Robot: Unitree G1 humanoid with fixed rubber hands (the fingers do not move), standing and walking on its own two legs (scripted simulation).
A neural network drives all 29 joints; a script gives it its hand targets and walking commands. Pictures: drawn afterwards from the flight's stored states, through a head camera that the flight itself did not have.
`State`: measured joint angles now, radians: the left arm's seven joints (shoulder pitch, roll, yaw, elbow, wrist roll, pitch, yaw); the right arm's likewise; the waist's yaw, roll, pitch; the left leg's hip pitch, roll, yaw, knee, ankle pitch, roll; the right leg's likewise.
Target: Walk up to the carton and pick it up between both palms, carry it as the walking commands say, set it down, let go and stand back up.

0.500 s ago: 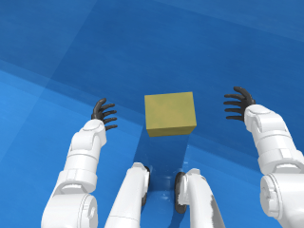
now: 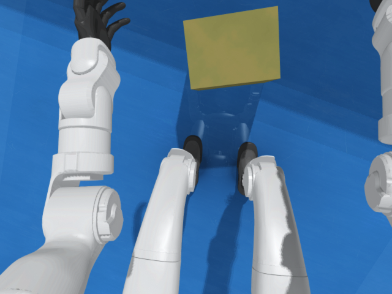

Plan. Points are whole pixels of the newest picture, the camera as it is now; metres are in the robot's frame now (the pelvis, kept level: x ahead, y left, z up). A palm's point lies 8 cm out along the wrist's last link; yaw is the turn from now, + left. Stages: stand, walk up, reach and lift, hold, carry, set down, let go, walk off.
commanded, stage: reach and lift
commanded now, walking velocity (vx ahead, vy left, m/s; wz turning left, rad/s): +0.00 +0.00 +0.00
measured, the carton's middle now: (230, 56) +0.52 +0.00 -0.53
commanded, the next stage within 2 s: none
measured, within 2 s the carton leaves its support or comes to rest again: neither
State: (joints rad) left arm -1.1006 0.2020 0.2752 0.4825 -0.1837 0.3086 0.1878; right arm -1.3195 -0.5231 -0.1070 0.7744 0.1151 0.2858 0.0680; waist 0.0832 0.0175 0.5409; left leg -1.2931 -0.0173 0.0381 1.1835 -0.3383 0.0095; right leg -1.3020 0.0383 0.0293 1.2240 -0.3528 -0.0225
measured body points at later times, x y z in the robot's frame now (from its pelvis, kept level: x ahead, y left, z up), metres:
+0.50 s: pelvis -0.03 -0.01 -0.12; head +0.33 +0.01 +0.14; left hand +0.50 +0.22 -0.25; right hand +0.57 -0.18 -0.24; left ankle +0.11 +0.11 -0.61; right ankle +0.10 -0.10 -0.61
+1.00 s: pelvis -0.03 -0.01 -0.25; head +0.35 -0.01 -0.01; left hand +0.50 +0.21 -0.41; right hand +0.57 -0.19 -0.41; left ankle +0.11 +0.11 -0.61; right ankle +0.10 -0.10 -0.61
